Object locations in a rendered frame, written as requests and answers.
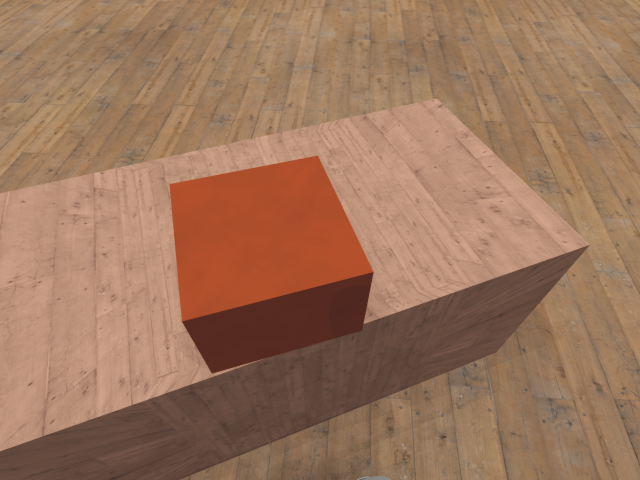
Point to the pedestal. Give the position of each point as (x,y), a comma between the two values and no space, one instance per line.
(99,378)

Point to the carton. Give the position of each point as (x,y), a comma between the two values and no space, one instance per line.
(267,262)

